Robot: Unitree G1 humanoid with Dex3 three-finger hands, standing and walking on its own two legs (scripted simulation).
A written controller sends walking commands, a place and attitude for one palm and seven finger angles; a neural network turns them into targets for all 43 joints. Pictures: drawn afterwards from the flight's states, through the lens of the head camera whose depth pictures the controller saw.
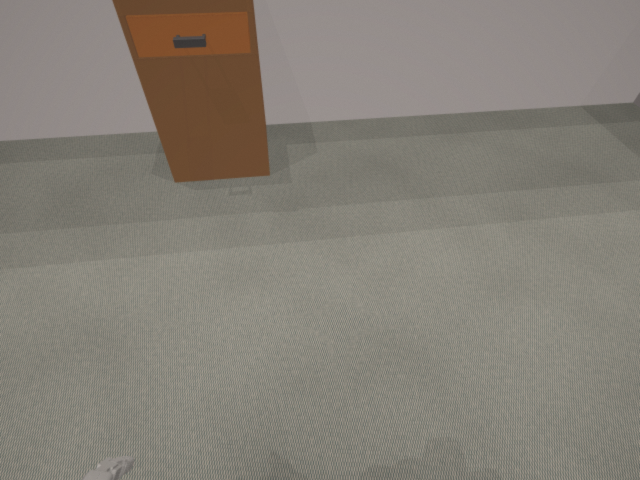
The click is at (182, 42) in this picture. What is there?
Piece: drawer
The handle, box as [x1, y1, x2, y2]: [173, 34, 205, 47]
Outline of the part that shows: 205,35 202,34 201,36 180,37 176,35 173,38 174,46 205,46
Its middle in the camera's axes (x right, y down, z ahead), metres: -0.48 -0.73 +1.41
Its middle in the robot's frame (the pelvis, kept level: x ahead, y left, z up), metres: +1.52 +0.54 -0.09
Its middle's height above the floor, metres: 0.68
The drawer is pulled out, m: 0.00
